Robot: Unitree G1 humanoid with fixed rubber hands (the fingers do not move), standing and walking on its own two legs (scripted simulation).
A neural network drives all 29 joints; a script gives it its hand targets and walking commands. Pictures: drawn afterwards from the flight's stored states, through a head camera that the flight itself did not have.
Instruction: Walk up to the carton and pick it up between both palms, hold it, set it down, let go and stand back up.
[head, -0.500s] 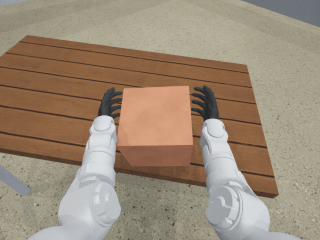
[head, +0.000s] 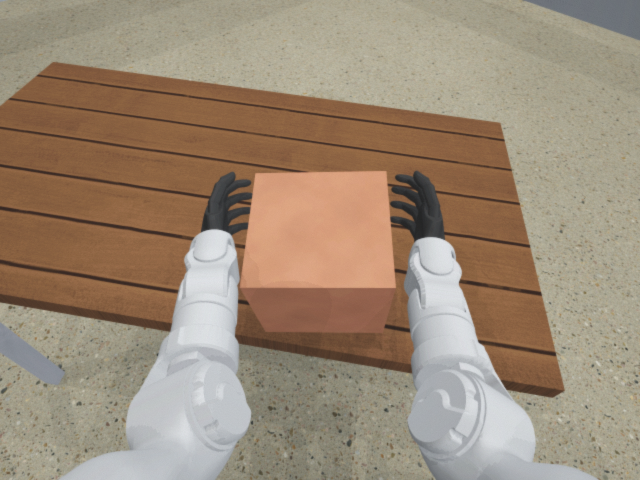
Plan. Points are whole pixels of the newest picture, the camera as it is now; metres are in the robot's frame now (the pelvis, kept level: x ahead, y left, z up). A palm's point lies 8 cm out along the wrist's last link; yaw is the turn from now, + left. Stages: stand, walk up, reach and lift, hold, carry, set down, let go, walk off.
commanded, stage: set down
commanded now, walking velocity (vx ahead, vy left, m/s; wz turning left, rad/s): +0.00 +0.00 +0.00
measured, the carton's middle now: (322, 256) +0.41 +0.05 +0.01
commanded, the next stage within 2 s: none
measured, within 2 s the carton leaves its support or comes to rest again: rests again in 1.00 s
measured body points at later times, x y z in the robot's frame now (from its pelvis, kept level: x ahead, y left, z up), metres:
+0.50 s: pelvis +0.00 +0.00 +0.00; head +0.05 +0.02 +0.45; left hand +0.41 +0.18 +0.06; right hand +0.43 -0.09 +0.07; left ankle -0.01 +0.08 -0.75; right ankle -0.01 -0.10 -0.75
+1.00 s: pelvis +0.00 +0.00 +0.00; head +0.07 +0.02 +0.44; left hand +0.42 +0.18 +0.05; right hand +0.44 -0.10 +0.06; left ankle -0.01 +0.08 -0.75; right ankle -0.01 -0.10 -0.75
